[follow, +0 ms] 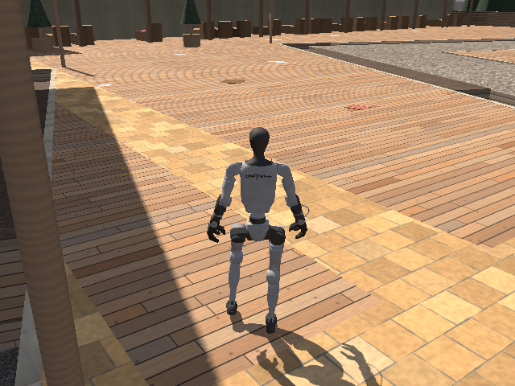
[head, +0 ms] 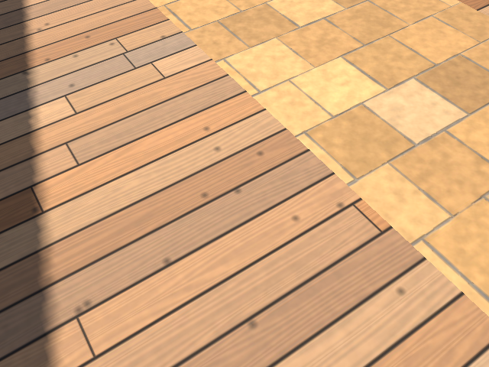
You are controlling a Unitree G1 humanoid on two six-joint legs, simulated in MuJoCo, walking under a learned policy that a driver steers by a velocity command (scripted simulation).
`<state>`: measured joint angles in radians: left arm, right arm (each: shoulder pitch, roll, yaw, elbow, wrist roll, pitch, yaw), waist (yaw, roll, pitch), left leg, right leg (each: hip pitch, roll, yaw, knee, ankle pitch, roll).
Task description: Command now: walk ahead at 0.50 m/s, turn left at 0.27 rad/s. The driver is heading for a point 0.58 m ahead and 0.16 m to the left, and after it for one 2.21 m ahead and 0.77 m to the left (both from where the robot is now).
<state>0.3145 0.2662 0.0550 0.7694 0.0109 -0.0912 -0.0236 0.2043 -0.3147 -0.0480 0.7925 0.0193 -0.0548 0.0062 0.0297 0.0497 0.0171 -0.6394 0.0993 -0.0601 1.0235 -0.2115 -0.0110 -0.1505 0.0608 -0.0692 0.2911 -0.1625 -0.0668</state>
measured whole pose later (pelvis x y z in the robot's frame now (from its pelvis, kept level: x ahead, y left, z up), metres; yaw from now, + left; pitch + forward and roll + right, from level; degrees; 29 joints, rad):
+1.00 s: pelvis +0.50 +0.09 -0.01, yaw +24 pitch +1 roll +0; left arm 0.14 0.22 0.02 0.78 0.02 -0.05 -0.02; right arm 0.23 -0.28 -0.05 0.74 0.00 0.03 -0.04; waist 0.01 0.03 0.06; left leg -0.40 0.03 -0.07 0.80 -0.41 -0.07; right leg -0.34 0.03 -0.02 0.44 -0.12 -0.04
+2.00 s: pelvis +0.55 +0.14 -0.01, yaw +23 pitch -2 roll +0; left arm 0.15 0.22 0.02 1.10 0.00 0.01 0.03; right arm 0.23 -0.21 -0.03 1.03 -0.01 0.00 -0.04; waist 0.01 0.00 0.04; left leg -0.17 0.00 -0.03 0.49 -0.29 -0.02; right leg -0.21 0.00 0.01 0.50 -0.25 0.00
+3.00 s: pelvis +0.55 +0.13 -0.01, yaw +23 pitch -1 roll +0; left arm 0.26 0.18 0.01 1.11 0.00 0.00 0.04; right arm 0.31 -0.17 -0.01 1.11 0.00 -0.01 -0.05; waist 0.00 0.00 0.04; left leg -0.19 0.01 -0.03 0.49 -0.29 -0.02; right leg -0.24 0.00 0.01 0.50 -0.25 0.00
